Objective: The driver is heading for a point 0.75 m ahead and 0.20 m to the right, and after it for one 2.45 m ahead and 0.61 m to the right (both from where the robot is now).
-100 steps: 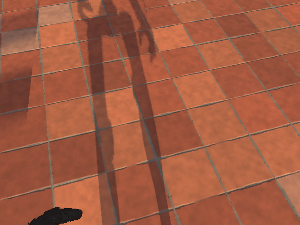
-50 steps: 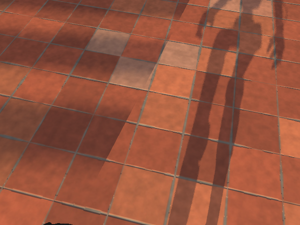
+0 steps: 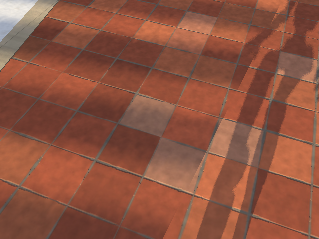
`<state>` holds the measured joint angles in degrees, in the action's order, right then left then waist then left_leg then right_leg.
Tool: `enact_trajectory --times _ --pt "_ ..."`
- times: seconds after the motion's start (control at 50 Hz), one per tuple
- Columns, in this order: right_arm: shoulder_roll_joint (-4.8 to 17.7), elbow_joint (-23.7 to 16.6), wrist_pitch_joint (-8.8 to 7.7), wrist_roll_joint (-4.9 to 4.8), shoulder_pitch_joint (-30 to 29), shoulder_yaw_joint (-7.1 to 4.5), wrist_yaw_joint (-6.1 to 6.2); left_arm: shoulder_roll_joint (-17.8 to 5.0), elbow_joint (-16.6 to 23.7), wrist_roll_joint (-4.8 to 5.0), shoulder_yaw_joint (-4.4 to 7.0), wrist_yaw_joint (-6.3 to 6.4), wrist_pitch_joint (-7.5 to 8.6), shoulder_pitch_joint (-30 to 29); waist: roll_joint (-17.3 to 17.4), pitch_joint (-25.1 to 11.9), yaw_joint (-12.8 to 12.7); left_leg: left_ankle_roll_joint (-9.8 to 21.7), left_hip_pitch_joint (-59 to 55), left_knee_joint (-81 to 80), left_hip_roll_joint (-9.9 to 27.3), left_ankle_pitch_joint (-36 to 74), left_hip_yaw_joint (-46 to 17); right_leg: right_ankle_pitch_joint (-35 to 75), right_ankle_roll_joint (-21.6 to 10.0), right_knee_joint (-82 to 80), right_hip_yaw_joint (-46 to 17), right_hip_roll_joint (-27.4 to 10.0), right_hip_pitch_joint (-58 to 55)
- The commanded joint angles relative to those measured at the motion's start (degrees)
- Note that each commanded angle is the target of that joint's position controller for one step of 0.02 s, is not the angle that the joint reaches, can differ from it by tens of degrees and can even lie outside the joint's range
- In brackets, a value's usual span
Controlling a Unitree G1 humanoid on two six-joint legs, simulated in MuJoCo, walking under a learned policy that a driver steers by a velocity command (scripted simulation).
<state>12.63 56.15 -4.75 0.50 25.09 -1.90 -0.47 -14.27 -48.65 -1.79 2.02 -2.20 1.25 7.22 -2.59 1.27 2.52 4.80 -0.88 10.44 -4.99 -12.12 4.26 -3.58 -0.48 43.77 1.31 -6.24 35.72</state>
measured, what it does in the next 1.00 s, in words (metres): walks ahead: right foot, then left foot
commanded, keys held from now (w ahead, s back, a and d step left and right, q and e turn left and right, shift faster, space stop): w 0.46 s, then w+e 0.54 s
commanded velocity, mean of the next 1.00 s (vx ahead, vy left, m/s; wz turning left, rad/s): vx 0.50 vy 0.00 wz -0.19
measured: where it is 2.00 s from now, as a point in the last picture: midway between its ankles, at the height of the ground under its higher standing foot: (208, 137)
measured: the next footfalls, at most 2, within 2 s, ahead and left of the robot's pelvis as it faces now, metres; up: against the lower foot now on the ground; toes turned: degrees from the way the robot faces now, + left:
right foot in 0.18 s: +0.27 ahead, -0.12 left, +0.00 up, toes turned -4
left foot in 0.72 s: +0.55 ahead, +0.07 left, +0.00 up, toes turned -3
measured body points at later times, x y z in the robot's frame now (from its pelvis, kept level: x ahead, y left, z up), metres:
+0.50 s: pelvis +0.27 -0.05 +0.00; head +0.28 -0.06 +0.45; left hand +0.23 +0.20 -0.14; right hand +0.39 -0.30 -0.13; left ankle +0.39 +0.11 -0.68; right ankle +0.23 -0.11 -0.75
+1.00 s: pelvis +0.52 -0.01 +0.00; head +0.55 -0.01 +0.45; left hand +0.69 +0.22 -0.13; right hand +0.47 -0.27 -0.13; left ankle +0.51 +0.07 -0.75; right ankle +0.56 -0.17 -0.67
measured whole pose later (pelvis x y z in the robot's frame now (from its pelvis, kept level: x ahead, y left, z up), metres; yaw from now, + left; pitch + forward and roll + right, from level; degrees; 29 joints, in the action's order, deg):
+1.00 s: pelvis +0.52 -0.01 +0.00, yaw -14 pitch +0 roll +1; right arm 12.6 55.2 -6.0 1.1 20.0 -3.1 0.7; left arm -15.3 -51.2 -1.8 4.6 -2.5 -0.1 10.1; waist -2.6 1.8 0.8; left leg 2.9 4.6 16.1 -0.4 -11.9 12.3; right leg -8.5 -3.1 59.2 0.2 -4.7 36.1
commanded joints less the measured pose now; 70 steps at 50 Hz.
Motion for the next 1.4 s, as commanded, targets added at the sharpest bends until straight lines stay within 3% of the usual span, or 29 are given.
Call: enact_trajectory --times 0.02,0.1,0.14,0.16,0.18,0.2,0.22,0.24,0.26,0.3,0.42,0.6,0.66,0.7,0.72,0.74,0.76,0.8,0.84,0.94,1.06,1.14,1.2,1.24,1.26,1.28,1.3,1.34,1.4 --pt "7.91 -1.14 -0.72 0.19 2.12 -1.46 0.31 -2.17 4.99 0.26 -0.13 0.11 0.84 -7.27 5.98 4.17 0.36 6.57 1.49 -3.36 15.72 20.81 -7.19 3.04 -0.6 -5.77 2.21 1.65 0.12" --pt "8.75 0.61 -0.31 0.73 2.77 -1.66 0.98 -3.31 6.18 0.25 0.17 0.46 1.41 -8.85 6.35 4.64 -0.31 5.78 -4.36 0.75 18.1 29.13 -7.09 -2.16 -3.45 -10.53 2.69 3.29 -2.32" --pt "9.65 0.94 -0.13 0.84 1.03 -1.88 1.21 -4.37 4.18 0.11 0.9 1.09 1.99 -2.09 6.74 1.16 -3.73 4.33 -4.68 9.61 17.53 43.67 -5.52 -6.13 -5.53 -13.24 4.08 6.49 -12.46" --pt "9.51 1.02 0.12 0.65 0.17 -1.79 1.17 -5.3 0.99 -0.27 1.59 1.6 2.55 7.03 5.09 -3.52 -7.7 3.21 -2.26 20.13 15.25 45.67 -3.4 -4.32 -6.97 -16.91 4.89 8.07 -23.54" --pt "8.02 -0.18 0.04 0.27 0.0 -1.2 1.11 -8.94 -1.81 -1.51 2.8 2.31 3.1 17.7 1.78 -10.23 -11.31 2.05 8.16 35.11 12.64 32.19 -1.65 -7.2 -9.67 -17.43 -3.56 0.28 -38.98" --pt "1.71 -1.59 -0.04 -1.81 6.52 0.07 0.48 -15.92 -2.55 -2.13 4.68 2.52 2.92 22.81 -12.17 -18.11 -9.28 -0.98 29.17 58.3 1.94 -4.33 1.39 -13.01 -17.71 -22.46 -32.25 -17.38 -55.64" --pt "7.38 -0.79 0.05 -0.03 3.43 -1.46 0.75 -13.03 -2.32 0.45 4.21 2.05 2.14 18.72 -5.38 -16.55 -8.58 0.0 35.11 64.17 1.72 -16.18 -7.33 -13.82 -17.61 -28.14 -39.68 -16.86 -51.81" --pt "7.66 -2.24 -0.01 0.13 -1.01 -1.84 0.59 -10.21 -1.39 1.08 3.42 1.95 2.07 12.1 -2.55 -7.2 -5.83 0.47 37.53 64.22 5.15 -11.54 -7.94 -13.83 -16.02 -28.5 -29.52 -14.88 -43.53" --pt "6.63 -2.7 -0.28 0.11 -3.58 -1.54 0.33 -6.46 -1.07 0.89 2.49 1.68 2.45 8.76 0.42 -3.15 -4.71 0.51 36.21 60.98 7.27 -7.57 -7.67 -9.31 -14.6 -30.61 -23.48 -12.39 -36.61" --pt "4.77 -2.23 0.95 1.27 -3.23 -1.36 -0.09 -3.29 -2.4 1.06 1.53 1.9 3.2 7.23 -1.22 0.12 -1.55 -0.39 30.85 55.12 9.77 -4.8 -7.04 -2.94 -11.14 -33.43 -14.51 -7.52 -28.27" --pt "3.45 -4.57 2.84 1.63 -11.77 -1.14 -1.3 -4.83 -6.16 1.35 1.75 1.9 4.65 13.87 -0.47 2.76 -1.68 -3.39 36.3 45.85 11.68 3.56 -3.99 2.76 -11.92 -38.0 -7.84 -5.36 -28.09" --pt "3.33 -10.28 1.9 0.82 -27.89 -0.25 -1.01 -5.58 -9.15 0.93 1.65 2.51 3.83 21.13 -1.13 4.24 -5.85 -4.6 34.99 24.58 8.59 10.24 -1.67 14.11 -11.57 -33.13 -8.13 -4.86 -35.8" --pt "5.11 -10.59 0.91 0.56 -25.19 -0.81 -0.58 -6.98 -8.77 0.47 2.24 2.91 3.44 18.93 -1.94 2.99 -3.53 -3.1 28.31 20.62 7.12 4.53 -2.33 19.65 -10.29 -27.95 -10.08 -5.86 -36.98" --pt "7.65 -6.57 -0.37 1.18 -11.59 -2.17 0.41 -6.9 -8.25 0.87 2.36 2.67 3.41 16.78 1.06 -3.76 2.41 -0.92 9.66 14.46 5.69 4.61 -2.03 24.1 -8.18 -12.62 -7.53 -1.79 -32.72" --pt "12.24 -5.25 -1.04 2.7 -1.5 -3.44 1.32 -4.43 -6.17 1.5 1.73 2.46 3.61 16.16 6.71 -11.95 5.77 1.84 -5.02 13.22 17.15 -1.56 -13.47 10.35 -6.87 3.39 -4.7 2.16 -23.09" --pt "18.28 -5.53 -0.48 3.16 0.28 -4.88 1.3 2.2 -4.51 3.48 0.58 2.6 3.35 22.73 19.95 -18.63 2.63 7.95 -18.71 7.39 32.39 -5.82 -37.25 -25.81 -4.7 21.09 0.51 11.35 -3.7" --pt "13.44 -6.49 0.53 1.79 -3.84 -4.11 1.13 -4.46 -5.66 1.77 2.12 2.96 2.52 20.7 11.56 -15.41 1.87 8.0 -12.71 4.45 30.53 -12.69 -40.27 -25.9 -5.67 26.88 -4.28 7.91 0.29" --pt "6.16 -7.57 0.23 1.32 -11.96 -2.16 0.89 -3.38 -4.82 1.37 2.48 2.04 2.23 14.8 6.04 -2.91 -0.98 5.0 1.6 1.44 25.14 -7.61 -23.66 -16.37 -5.55 24.72 -4.81 3.2 -0.43" --pt "4.08 -6.56 -0.48 0.93 -12.15 -1.58 1.33 -2.16 -4.7 0.21 2.66 1.16 0.87 14.28 8.42 -0.23 -3.0 2.49 7.5 -0.42 21.25 0.73 -13.84 -13.59 -4.42 22.12 -4.21 1.43 -3.43" --pt "5.15 -4.43 -2.3 0.31 -7.42 -2.0 1.27 -0.77 -1.52 -0.12 2.48 -0.26 -1.18 7.54 7.05 1.0 -3.6 3.28 7.06 -2.64 20.95 10.82 -4.2 -6.0 -2.74 19.74 -2.73 0.23 1.97" --pt "6.27 -3.11 -2.16 0.63 -4.3 -2.22 1.36 -0.09 3.46 -0.05 1.23 -1.65 -1.0 -4.97 6.83 3.97 -1.56 2.86 5.47 -2.94 19.62 16.65 5.03 3.67 -2.56 1.29 1.87 1.07 0.9" --pt "7.87 -1.78 -1.18 0.73 -0.77 -2.73 1.84 -1.13 5.87 -0.48 1.15 -2.05 -0.95 -9.64 6.74 4.84 -0.36 2.29 -1.46 0.03 21.55 23.75 8.22 -0.88 -5.16 -5.42 5.28 2.54 -0.69" --pt "10.05 -1.46 0.17 0.87 -0.64 -3.3 2.19 -2.49 5.48 -0.78 1.85 -1.45 -0.92 -6.08 8.42 1.87 -2.43 1.34 -5.49 11.03 21.83 47.05 11.16 -9.65 -8.31 -7.81 8.33 7.39 -7.92" --pt "11.27 -2.03 1.46 0.58 -1.52 -3.58 1.93 -4.64 1.64 -0.94 3.36 -0.42 -0.02 7.21 6.68 -5.8 -8.13 0.16 -1.66 31.69 20.94 48.22 12.68 -9.93 -11.38 -13.6 8.25 11.64 -23.95" --pt "9.8 -3.77 1.56 0.68 -1.69 -3.14 1.75 -9.62 -0.66 -1.65 5.15 0.54 0.36 16.09 1.11 -11.93 -11.6 -1.92 10.8 49.04 19.31 29.97 12.7 -15.79 -14.37 -16.83 -3.99 3.78 -38.68" --pt "3.28 -8.38 1.04 0.44 -0.79 -1.97 0.37 -16.33 0.5 -0.83 6.51 1.17 0.06 13.83 -12.39 -14.79 -6.78 -5.75 37.21 68.46 6.97 -20.34 8.4 -16.18 -22.51 -22.47 -34.97 -12.11 -53.93" --pt "8.54 -10.02 0.32 0.81 -9.07 -2.93 0.18 -15.52 0.97 0.45 6.3 1.48 -0.73 15.88 -1.75 -14.41 -9.95 -5.43 43.43 71.23 6.74 -17.86 -3.83 -13.61 -21.99 -27.98 -40.81 -12.78 -52.92" --pt "6.71 -9.41 -0.86 -0.28 -9.4 -2.24 0.09 -9.47 0.31 0.9 4.65 2.11 -0.37 9.69 3.19 -3.26 -5.13 -4.22 41.45 63.0 11.78 -6.41 -4.43 1.62 -17.98 -28.93 -24.61 -9.47 -39.35" --pt "5.71 -7.38 1.75 2.07 -5.59 -2.16 -0.04 -5.2 0.29 1.61 3.02 2.24 1.69 6.28 2.47 -2.59 -0.83 -5.33 31.42 55.67 13.32 -4.74 -4.77 13.54 -14.92 -30.99 -14.73 -3.89 -29.82"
